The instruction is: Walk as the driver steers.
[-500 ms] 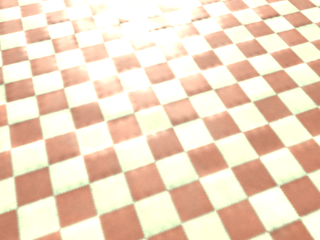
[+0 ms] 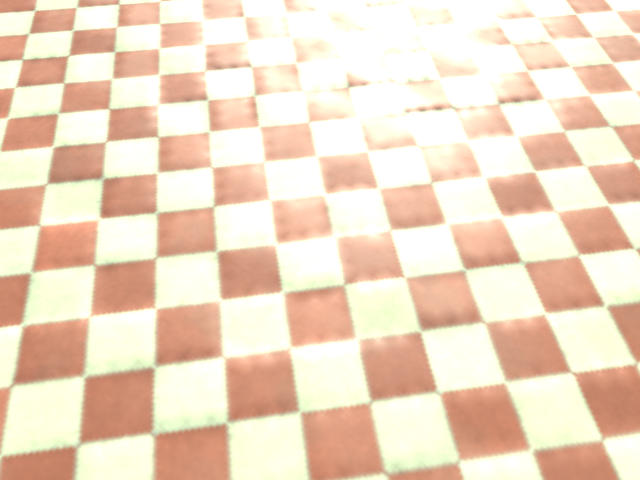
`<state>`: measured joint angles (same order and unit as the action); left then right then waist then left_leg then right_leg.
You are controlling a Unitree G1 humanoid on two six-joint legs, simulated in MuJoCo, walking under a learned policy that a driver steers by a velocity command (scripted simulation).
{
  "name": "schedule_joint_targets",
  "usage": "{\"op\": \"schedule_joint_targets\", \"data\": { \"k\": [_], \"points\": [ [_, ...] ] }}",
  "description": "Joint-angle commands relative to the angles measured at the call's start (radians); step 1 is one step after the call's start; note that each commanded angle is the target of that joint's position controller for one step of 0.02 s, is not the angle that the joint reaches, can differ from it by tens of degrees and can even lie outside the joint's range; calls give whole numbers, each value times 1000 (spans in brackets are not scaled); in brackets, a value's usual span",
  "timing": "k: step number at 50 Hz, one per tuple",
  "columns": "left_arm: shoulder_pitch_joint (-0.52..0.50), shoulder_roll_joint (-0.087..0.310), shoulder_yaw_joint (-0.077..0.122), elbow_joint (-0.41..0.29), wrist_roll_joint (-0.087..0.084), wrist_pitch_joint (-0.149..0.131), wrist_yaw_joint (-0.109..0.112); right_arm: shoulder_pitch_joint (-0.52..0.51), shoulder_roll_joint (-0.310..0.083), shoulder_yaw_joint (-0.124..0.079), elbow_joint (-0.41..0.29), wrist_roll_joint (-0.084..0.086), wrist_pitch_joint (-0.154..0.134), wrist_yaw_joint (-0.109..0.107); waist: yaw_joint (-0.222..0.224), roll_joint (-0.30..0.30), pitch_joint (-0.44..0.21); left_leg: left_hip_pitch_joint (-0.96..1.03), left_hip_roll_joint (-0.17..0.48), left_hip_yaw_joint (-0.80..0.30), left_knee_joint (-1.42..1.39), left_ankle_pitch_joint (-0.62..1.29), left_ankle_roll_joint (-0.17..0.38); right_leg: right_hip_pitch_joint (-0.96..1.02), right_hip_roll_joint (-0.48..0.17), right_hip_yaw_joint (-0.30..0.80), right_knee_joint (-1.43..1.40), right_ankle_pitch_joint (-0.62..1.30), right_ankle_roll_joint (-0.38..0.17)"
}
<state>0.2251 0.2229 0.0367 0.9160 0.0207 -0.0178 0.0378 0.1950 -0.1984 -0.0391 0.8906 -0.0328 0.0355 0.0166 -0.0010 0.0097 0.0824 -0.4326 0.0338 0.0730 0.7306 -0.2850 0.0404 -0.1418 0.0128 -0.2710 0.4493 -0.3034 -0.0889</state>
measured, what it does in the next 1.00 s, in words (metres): steps on the spot, turning left: left foot, then right foot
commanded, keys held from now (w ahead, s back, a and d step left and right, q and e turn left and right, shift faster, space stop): q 1.00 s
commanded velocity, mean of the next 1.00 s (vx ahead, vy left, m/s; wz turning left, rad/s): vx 0.01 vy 0.00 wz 0.57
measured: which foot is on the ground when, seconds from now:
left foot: up 0.00-0.04, down 0.06-0.56, up 0.58-1.00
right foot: down 0.00-0.06, up 0.08-0.54, down 0.56-1.00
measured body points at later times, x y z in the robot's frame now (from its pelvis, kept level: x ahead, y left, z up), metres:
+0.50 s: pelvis +0.03 +0.00 +0.00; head +0.06 +0.00 +0.45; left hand +0.08 +0.29 -0.11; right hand +0.20 -0.25 -0.12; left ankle +0.04 +0.09 -0.74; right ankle +0.07 -0.13 -0.71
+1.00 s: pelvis +0.02 -0.02 +0.00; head +0.04 +0.01 +0.45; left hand -0.06 +0.27 -0.12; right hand +0.29 -0.16 -0.11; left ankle -0.05 +0.06 -0.72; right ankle +0.07 -0.12 -0.74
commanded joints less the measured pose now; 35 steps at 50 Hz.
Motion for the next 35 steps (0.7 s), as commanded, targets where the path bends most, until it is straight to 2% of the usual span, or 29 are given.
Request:
{"op": "schedule_joint_targets", "data": {
  "k": [1,2,3,4,5,6,7,8,9,10,11,13,15,19,22,25,26,27,28,29,30,31,32,33,34,35],
  "points": [
    [67,162,44,-29,4,16,9,7,-77,-21,-78,3,-10,-1,22,-101,-73,19,-15,14,-73,-96,31,86,-342,162,7,646,-111],
    [66,170,48,-29,4,21,11,26,-75,-23,-83,5,-19,-2,3,-79,-83,75,-22,12,-159,-42,43,73,-334,146,71,629,-82],
    [80,174,53,-28,6,25,9,74,-99,-31,-78,4,-32,-8,-29,-10,-118,186,-15,-40,-283,116,66,28,-297,109,202,583,-26],
    [83,142,44,-70,2,24,4,142,-224,-62,-78,-9,-45,-20,-43,186,-185,355,184,-321,-345,490,140,-146,-196,48,480,302,45],
    [1,87,30,-134,-11,38,2,186,-301,-89,-69,18,-34,-26,-75,321,-219,429,371,-599,-375,855,340,-390,29,112,662,-385,96],
    [-31,111,32,-122,3,52,1,206,-263,-84,-58,36,-25,-27,-74,104,-216,434,336,-500,-370,750,348,-412,-27,252,761,-356,105],
    [-41,102,32,-123,-8,51,-3,136,-229,-76,-72,32,-15,-33,-49,76,-145,358,283,-430,-388,633,321,-435,-35,269,768,-276,109],
    [-46,105,34,-118,-13,44,-3,53,-195,-64,-91,27,-4,-38,-15,35,-89,303,217,-372,-411,527,267,-438,-53,286,713,-192,113],
    [-46,126,41,-121,1,43,-2,5,-175,-59,-108,35,-1,-42,2,52,-72,284,175,-341,-417,497,234,-434,-58,288,675,-138,119],
    [-17,126,42,-110,13,47,-5,-21,-163,-54,-119,30,-1,-41,14,68,-96,279,143,-310,-409,534,223,-406,-46,279,674,-105,126],
    [-1,121,42,-109,13,52,-7,-9,-170,-56,-120,28,-6,-36,15,61,-122,285,137,-307,-401,562,221,-391,-35,278,668,-95,132],
    [-1,106,39,-120,3,60,-8,18,-199,-64,-114,25,-15,-29,10,53,-140,296,129,-319,-399,536,217,-383,-33,284,605,-94,143],
    [-30,104,37,-138,-1,66,-4,38,-218,-71,-112,20,-14,-28,-7,78,-133,297,126,-356,-409,437,217,-389,-31,290,535,-100,149],
    [-75,111,34,-171,-5,64,0,46,-236,-79,-122,11,-5,-22,-32,109,-126,268,123,-432,-419,268,216,-358,-19,305,426,-101,142],
    [-75,114,31,-187,-11,53,3,27,-246,-84,-133,7,0,-15,-33,117,-133,243,119,-482,-399,278,205,-293,3,307,344,-113,126],
    [-23,118,30,-192,-20,39,8,-10,-248,-87,-142,10,6,-9,-9,130,-144,219,106,-538,-366,341,171,-180,31,307,198,-113,101],
    [19,112,28,-184,-21,33,10,-35,-245,-86,-146,16,9,-8,18,124,-144,189,83,-540,-345,324,141,-104,40,301,84,-57,91],
    [68,118,29,-175,-16,24,15,-56,-234,-83,-153,26,11,-12,50,101,-139,126,40,-524,-309,239,90,-2,22,309,-83,28,81],
    [79,200,45,-179,2,18,24,-31,-175,-68,-166,34,8,-15,31,-62,-132,17,-52,-425,-168,23,24,75,-170,491,-225,-46,41],
    [-16,302,63,-222,3,22,23,9,-136,-62,-175,36,5,-22,-5,-279,-102,-149,-238,-195,36,-259,-19,62,-403,768,-290,8,-62],
    [-16,264,57,-224,15,27,15,6,-224,-81,-162,-3,6,-22,-3,-195,-93,-103,-152,-197,236,-292,-27,-49,-435,735,-248,137,-138],
    [-61,191,35,-237,8,26,11,17,-235,-90,-146,0,9,-15,-33,-123,-72,-76,-137,-208,317,-237,-27,-85,-372,640,-227,194,-134],
    [-110,158,27,-247,4,26,8,43,-225,-91,-126,2,16,-6,-56,-100,-46,-71,-127,-195,380,-175,-36,-99,-300,526,-209,231,-102],
    [-132,152,24,-257,3,25,10,63,-221,-91,-117,3,24,5,-66,-131,-60,-87,-124,-179,424,-128,-48,-60,-251,453,-194,258,-79],
    [-124,150,24,-262,4,24,13,77,-214,-88,-111,6,28,15,-54,-159,-68,-107,-122,-161,450,-120,-66,-23,-232,404,-173,354,-81],
    [-94,151,25,-258,5,23,11,62,-209,-85,-114,10,31,20,-35,-150,-76,-119,-117,-145,447,-115,-81,10,-228,374,-158,414,-87]
  ]
}}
